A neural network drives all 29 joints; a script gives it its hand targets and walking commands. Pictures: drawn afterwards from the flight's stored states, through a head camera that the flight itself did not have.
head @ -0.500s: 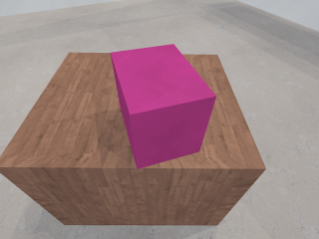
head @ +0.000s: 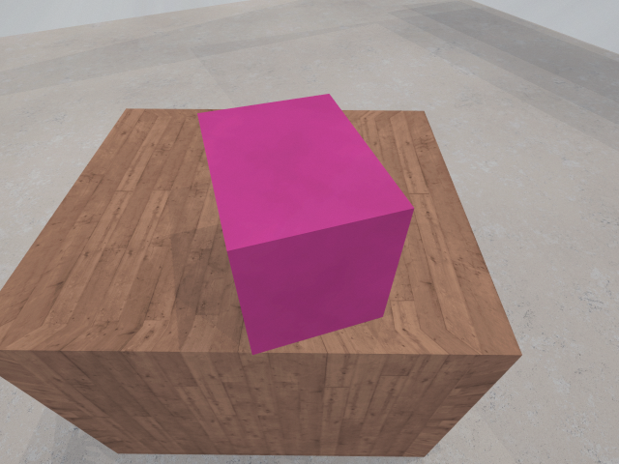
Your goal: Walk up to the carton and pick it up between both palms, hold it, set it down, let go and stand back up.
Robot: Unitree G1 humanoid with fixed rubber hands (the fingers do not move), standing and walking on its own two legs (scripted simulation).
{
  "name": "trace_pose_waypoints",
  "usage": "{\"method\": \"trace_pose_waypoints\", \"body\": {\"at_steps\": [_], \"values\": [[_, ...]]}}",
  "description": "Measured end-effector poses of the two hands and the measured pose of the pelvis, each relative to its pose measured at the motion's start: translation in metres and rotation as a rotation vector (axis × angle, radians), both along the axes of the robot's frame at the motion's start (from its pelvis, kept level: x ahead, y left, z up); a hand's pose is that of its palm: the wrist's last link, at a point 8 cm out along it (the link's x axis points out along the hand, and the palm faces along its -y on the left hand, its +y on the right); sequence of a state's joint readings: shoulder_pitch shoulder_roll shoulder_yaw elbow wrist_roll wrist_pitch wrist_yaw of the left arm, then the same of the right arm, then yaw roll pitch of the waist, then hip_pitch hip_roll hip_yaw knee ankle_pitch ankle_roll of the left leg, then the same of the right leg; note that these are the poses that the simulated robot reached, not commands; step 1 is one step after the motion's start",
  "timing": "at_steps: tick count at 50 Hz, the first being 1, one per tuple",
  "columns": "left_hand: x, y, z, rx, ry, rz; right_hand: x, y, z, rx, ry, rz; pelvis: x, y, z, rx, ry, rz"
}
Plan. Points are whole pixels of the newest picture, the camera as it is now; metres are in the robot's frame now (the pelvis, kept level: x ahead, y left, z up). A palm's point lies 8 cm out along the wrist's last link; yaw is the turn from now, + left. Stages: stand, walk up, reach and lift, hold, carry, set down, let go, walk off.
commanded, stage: walk up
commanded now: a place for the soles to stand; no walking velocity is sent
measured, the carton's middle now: (292, 218) +0.49 +0.05 +0.04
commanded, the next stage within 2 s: none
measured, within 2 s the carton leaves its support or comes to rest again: neither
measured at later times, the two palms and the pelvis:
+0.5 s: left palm (119, 460) +0.17 +0.27 -0.11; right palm (554, 455) +0.19 -0.32 -0.10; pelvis +0.07 -0.03 -0.01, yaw -1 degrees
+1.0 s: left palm out of the picture +0.15 +0.29 -0.10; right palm out of the picture +0.14 -0.34 -0.10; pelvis +0.04 -0.03 +0.00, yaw +1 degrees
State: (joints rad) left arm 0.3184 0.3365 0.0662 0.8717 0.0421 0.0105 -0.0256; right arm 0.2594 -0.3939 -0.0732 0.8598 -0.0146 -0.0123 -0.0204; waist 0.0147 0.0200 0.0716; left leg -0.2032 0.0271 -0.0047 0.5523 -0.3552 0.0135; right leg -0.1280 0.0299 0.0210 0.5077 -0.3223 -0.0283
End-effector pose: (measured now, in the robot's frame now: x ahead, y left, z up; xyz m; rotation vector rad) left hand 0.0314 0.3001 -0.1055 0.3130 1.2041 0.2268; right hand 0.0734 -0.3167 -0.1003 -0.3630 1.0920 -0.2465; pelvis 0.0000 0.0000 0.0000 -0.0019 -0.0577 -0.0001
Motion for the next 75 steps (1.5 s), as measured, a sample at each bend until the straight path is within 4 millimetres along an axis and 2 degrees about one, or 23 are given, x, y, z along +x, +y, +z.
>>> {"method": "trace_pose_waypoints", "body": {"at_steps": [4, 9, 12, 16, 19, 23, 27, 31, 36, 39, 45, 55, 65, 70, 75], "values": [[0.017, -0.005, -0.005, -0.006, 0.012, -0.003, 0.014, -0.004, 0.001, -0.021, -0.010, 0.029, 0.015, -0.005, -0.003, 0.022, 0.003, -0.005], [0.060, -0.016, -0.002, 0.022, -0.058, -0.042, 0.025, -0.022, -0.002, -0.027, 0.021, 0.032, 0.031, -0.020, -0.007, 0.012, 0.018, 0.005], [0.081, -0.023, 0.004, 0.027, -0.097, -0.056, 0.039, -0.028, -0.001, -0.035, 0.025, 0.027, 0.038, -0.025, -0.006, 0.003, 0.016, 0.009], [0.097, -0.028, 0.006, 0.032, -0.108, -0.061, 0.070, -0.022, 0.000, -0.022, -0.007, 0.059, 0.049, -0.024, -0.005, -0.004, 0.006, 0.003], [0.106, -0.027, -0.001, 0.021, -0.101, -0.055, 0.095, -0.012, -0.002, -0.012, -0.045, 0.087, 0.058, -0.022, -0.009, -0.011, -0.003, -0.006], [0.123, -0.028, -0.007, 0.004, -0.094, -0.056, 0.111, -0.002, -0.001, 0.012, -0.089, 0.081, 0.064, -0.022, -0.010, 0.012, -0.006, -0.015], [0.144, -0.032, -0.002, 0.020, -0.126, -0.087, 0.114, -0.003, 0.001, 0.030, -0.113, 0.072, 0.065, -0.029, -0.009, 0.011, -0.007, -0.022], [0.154, -0.036, 0.004, 0.049, -0.157, -0.124, 0.113, -0.017, -0.007, 0.062, -0.097, 0.043, 0.063, -0.039, -0.012, 0.000, -0.013, -0.021], [0.162, -0.034, 0.015, 0.069, -0.204, -0.124, 0.098, -0.037, -0.012, 0.036, -0.025, -0.002, 0.062, -0.036, -0.012, -0.007, -0.006, -0.006], [0.165, -0.028, 0.014, 0.071, -0.228, -0.116, 0.086, -0.041, -0.012, 0.001, 0.020, 0.000, 0.058, -0.030, -0.014, -0.015, -0.004, 0.012], [0.150, -0.019, 0.008, 0.042, -0.202, -0.074, 0.067, -0.030, -0.004, 0.008, 0.060, -0.007, 0.051, -0.025, -0.007, 0.001, -0.008, 0.008], [0.092, -0.011, 0.009, 0.051, -0.111, 0.006, 0.077, -0.016, 0.001, 0.061, 0.004, 0.020, 0.036, -0.029, 0.002, -0.002, -0.011, 0.031], [0.036, -0.020, 0.008, 0.048, -0.026, 0.079, 0.078, -0.021, -0.003, 0.080, 0.020, 0.039, 0.028, -0.038, 0.006, -0.002, -0.009, 0.051], [0.026, -0.025, 0.007, 0.039, -0.008, 0.099, 0.068, -0.027, -0.006, 0.072, 0.051, 0.029, 0.027, -0.041, 0.007, -0.003, -0.012, 0.058], [0.033, -0.025, 0.006, 0.029, -0.030, 0.102, 0.054, -0.030, -0.007, 0.058, 0.084, 0.015, 0.025, -0.039, 0.006, -0.002, -0.016, 0.063]]}}
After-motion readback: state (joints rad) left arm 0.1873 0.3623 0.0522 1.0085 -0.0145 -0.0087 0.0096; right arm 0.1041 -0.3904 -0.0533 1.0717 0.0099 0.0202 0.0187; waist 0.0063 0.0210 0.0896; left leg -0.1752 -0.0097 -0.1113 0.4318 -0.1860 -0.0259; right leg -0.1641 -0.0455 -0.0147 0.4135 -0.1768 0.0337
